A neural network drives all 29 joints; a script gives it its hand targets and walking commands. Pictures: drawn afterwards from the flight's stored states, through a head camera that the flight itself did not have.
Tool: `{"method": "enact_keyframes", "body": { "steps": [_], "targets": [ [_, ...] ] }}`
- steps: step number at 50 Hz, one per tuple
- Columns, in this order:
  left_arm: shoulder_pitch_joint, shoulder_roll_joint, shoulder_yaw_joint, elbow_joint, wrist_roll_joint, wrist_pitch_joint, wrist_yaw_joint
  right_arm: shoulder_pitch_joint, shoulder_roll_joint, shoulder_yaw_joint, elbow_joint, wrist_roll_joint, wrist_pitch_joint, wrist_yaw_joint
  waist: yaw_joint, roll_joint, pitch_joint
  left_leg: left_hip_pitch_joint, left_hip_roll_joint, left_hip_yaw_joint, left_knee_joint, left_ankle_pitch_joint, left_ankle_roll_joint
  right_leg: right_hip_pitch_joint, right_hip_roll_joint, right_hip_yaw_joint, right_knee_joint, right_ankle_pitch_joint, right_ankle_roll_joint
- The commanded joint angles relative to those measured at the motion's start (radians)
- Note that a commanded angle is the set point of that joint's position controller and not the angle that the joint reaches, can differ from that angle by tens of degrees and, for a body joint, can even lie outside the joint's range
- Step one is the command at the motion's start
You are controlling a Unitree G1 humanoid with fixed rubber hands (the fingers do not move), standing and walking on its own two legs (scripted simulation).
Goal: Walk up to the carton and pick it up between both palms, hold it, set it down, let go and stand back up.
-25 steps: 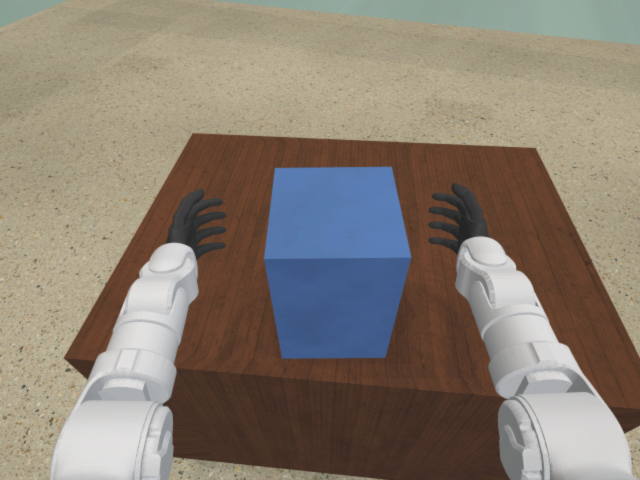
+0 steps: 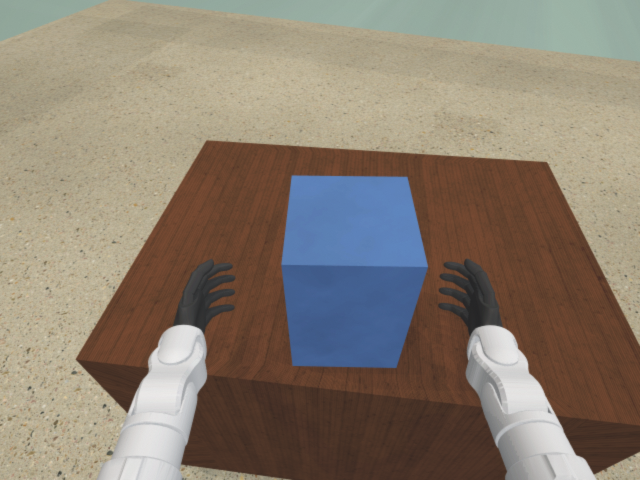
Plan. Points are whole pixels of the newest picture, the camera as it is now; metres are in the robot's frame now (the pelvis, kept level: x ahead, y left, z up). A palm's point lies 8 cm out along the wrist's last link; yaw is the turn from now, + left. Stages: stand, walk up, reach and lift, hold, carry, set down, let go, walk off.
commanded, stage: set down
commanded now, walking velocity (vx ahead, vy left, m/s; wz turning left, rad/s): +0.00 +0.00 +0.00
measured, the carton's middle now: (346, 276) +0.44 -0.01 -0.01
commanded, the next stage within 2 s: none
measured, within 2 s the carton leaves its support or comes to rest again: neither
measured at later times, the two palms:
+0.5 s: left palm (199, 394) +0.25 +0.18 -0.02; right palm (484, 401) +0.26 -0.18 -0.02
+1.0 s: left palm (193, 451) +0.20 +0.19 -0.06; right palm (491, 464) +0.20 -0.19 -0.07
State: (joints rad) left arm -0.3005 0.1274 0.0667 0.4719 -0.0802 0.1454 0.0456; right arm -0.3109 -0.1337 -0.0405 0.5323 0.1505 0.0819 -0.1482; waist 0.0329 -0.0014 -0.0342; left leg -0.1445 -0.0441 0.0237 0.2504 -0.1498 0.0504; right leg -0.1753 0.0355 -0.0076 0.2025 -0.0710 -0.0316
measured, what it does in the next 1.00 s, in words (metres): stands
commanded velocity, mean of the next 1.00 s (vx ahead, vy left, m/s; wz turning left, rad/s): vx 0.00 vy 0.00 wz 0.00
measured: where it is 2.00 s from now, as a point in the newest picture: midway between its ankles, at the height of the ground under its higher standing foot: outside the picture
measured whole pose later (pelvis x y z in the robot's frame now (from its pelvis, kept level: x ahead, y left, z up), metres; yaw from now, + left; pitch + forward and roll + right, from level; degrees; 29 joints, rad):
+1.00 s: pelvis +0.00 +0.01 -0.02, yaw -1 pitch +3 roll -1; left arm 0.18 0.11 -0.11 0.48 -0.06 -0.28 0.13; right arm 0.15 -0.12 0.02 0.67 0.15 -0.45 -0.01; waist 0.03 -0.01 0.01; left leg -0.25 -0.05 0.05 0.50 -0.29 0.07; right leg -0.31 0.02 0.01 0.49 -0.23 -0.01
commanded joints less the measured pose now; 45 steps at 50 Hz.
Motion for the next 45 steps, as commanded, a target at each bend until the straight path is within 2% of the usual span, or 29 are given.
{"method": "enact_keyframes", "body": {
  "steps": [1, 8, 15, 24, 32, 40, 45],
  "targets": [
    [-0.364, 0.080, -0.043, -0.279, -0.022, -0.109, 0.021, -0.296, -0.138, -0.035, -0.265, 0.006, -0.092, 0.027, -0.010, 0.006, -0.396, 0.005, 0.056, -0.046, 0.009, 0.347, -0.067, 0.260, -0.044, 0.082, 0.056, 0.169, -0.047],
    [-0.201, 0.049, -0.084, -0.230, -0.008, -0.230, 0.058, -0.123, -0.140, -0.020, -0.230, 0.011, -0.178, 0.076, -0.010, -0.014, -0.382, -0.021, 0.053, -0.068, 0.040, 0.354, -0.055, 0.246, -0.054, 0.093, 0.074, 0.178, -0.050],
    [-0.076, 0.019, -0.089, -0.198, 0.033, -0.333, 0.078, -0.015, -0.128, -0.001, -0.188, 0.017, -0.285, 0.096, 0.000, -0.009, -0.319, -0.058, 0.053, -0.080, 0.045, 0.315, -0.055, 0.248, -0.057, 0.097, 0.103, 0.187, -0.051],
    [0.047, -0.008, -0.127, -0.179, 0.035, -0.425, 0.089, 0.096, -0.125, -0.008, -0.127, 0.012, -0.405, 0.109, -0.004, 0.002, -0.244, -0.046, 0.065, -0.089, 0.070, 0.227, -0.063, 0.144, -0.044, 0.083, 0.141, 0.092, -0.047],
    [0.164, -0.012, -0.151, -0.145, 0.018, -0.502, 0.084, 0.195, -0.118, 0.003, -0.052, 0.014, -0.516, 0.127, -0.005, -0.003, -0.198, -0.049, 0.068, -0.100, 0.112, 0.198, -0.065, 0.057, -0.028, 0.073, 0.184, 0.035, -0.035],
    [0.275, 0.004, -0.149, -0.136, 0.013, -0.554, 0.075, 0.283, -0.108, 0.020, -0.004, 0.017, -0.619, 0.143, -0.002, -0.004, -0.158, -0.103, 0.061, -0.101, 0.143, 0.132, -0.059, 0.017, -0.022, 0.073, 0.240, 0.002, -0.027],
    [0.282, 0.017, -0.161, -0.176, 0.017, -0.497, 0.081, 0.290, -0.101, 0.014, -0.023, -0.005, -0.601, 0.138, -0.004, -0.008, -0.136, -0.141, 0.068, -0.092, 0.117, -0.011, -0.048, 0.012, -0.025, 0.061, 0.244, -0.056, -0.030]
  ]
}}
